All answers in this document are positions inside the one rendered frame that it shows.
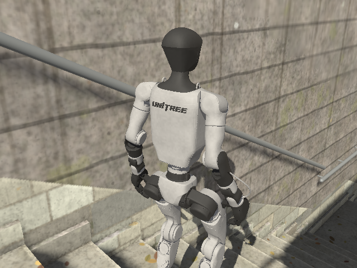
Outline right robot shin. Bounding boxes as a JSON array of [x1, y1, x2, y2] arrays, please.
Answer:
[[198, 243, 225, 268]]

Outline robot right hand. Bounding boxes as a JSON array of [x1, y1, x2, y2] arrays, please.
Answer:
[[221, 197, 250, 226]]

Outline left robot shin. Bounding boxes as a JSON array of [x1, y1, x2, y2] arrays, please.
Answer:
[[157, 221, 180, 268]]

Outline robot shin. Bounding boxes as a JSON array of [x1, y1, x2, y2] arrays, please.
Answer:
[[157, 221, 180, 268], [198, 243, 225, 268]]

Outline left robot upper arm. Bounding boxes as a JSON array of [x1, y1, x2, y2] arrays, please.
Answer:
[[126, 82, 160, 145]]

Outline robot right forearm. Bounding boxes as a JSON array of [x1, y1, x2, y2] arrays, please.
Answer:
[[211, 151, 244, 207]]

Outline robot left forearm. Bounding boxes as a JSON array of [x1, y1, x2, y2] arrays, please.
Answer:
[[124, 136, 145, 175]]

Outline right robot upper arm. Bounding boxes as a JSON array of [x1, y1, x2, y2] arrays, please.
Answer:
[[200, 90, 229, 170]]

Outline robot left hand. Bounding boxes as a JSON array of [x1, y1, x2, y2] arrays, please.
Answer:
[[131, 169, 150, 199]]

